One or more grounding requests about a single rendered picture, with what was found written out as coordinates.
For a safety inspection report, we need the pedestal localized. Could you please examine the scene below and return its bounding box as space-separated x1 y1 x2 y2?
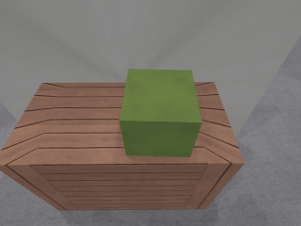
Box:
0 82 245 211

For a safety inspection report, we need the carton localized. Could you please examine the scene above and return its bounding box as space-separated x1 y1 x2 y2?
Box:
119 69 202 157

